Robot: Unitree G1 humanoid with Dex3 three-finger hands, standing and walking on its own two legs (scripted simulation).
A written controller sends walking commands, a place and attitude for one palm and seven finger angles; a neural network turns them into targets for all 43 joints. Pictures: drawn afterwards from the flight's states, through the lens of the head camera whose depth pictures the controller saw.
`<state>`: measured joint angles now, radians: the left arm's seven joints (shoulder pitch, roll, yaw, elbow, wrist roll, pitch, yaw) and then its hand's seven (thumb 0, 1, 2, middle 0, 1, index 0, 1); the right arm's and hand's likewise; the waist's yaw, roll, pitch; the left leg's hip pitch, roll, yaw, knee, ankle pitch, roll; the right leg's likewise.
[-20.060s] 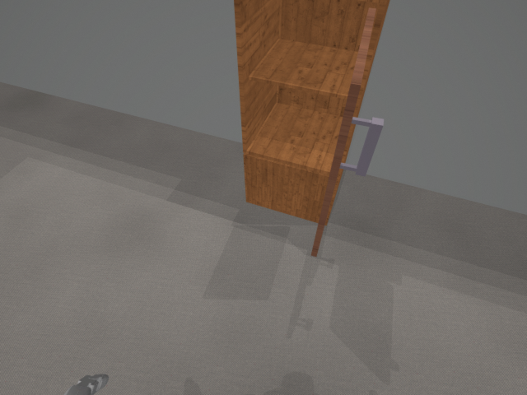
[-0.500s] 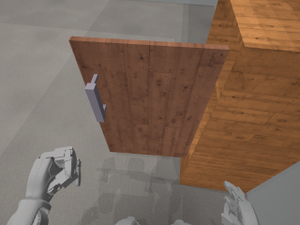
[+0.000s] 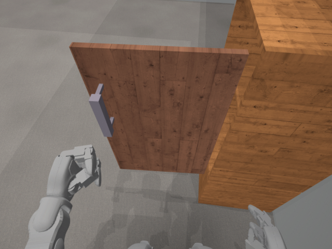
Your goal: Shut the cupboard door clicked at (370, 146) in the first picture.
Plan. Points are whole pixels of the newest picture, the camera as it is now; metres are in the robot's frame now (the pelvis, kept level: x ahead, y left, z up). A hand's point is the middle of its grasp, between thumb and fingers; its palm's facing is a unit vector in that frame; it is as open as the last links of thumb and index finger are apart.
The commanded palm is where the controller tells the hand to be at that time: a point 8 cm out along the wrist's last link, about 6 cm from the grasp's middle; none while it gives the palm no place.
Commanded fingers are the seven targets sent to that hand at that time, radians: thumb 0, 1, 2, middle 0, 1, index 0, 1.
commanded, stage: bring the fist close to the handle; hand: left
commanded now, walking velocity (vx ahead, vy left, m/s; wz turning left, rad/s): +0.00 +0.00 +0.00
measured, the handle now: (104, 111) +0.44 +0.19 +0.07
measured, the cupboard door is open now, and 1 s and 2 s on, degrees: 94 94 79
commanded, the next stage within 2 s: push the door shut along its arc in 0.90 s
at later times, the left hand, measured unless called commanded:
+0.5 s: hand (112, 149) +0.33 +0.14 +0.07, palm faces -0.02 -1.00 -0.03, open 3.1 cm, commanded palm +0.31 +0.20 +0.07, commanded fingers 0.00 0.90 0.90 -1.30 -1.50 -1.30 -1.50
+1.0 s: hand (110, 149) +0.33 +0.15 +0.07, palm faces -0.01 -1.00 -0.03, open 3.1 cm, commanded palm +0.31 +0.21 +0.07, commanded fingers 0.00 0.90 0.90 -1.30 -1.50 -1.30 -1.50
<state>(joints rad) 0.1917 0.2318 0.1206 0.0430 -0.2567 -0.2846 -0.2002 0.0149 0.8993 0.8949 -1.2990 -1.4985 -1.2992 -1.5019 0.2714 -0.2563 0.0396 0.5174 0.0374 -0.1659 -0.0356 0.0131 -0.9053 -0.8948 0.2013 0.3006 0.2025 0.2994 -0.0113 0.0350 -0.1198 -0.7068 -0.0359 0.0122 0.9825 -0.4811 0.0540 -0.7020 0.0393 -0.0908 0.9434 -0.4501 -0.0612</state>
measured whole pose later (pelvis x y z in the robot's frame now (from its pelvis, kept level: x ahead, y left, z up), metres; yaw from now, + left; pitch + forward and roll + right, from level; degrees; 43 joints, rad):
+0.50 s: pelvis +0.00 +0.00 +0.00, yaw -1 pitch +12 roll +0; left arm -0.05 0.20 0.09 0.27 -0.20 -0.31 -0.11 0.02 0.90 0.89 -1.30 -1.50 -1.30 -1.50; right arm 0.26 -0.25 0.03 0.56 0.04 -0.12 -0.01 0.01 -0.91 -0.89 0.20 0.30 0.20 0.30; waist -0.02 0.03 -0.11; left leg -0.69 -0.04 0.03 0.94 -0.47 0.05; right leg -0.70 0.04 -0.07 0.92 -0.44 -0.06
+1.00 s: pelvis +0.00 -0.01 +0.01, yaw -1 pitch +12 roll +0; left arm -0.06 0.21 0.12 0.33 -0.21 -0.36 -0.14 0.01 0.90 0.89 -1.30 -1.50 -1.30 -1.50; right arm 0.24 -0.25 0.02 0.58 0.04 -0.10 -0.01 0.01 -0.91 -0.89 0.20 0.30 0.20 0.30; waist -0.02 0.02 -0.11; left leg -0.68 -0.04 0.03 0.92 -0.46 0.05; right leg -0.69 0.04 -0.07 0.91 -0.44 -0.07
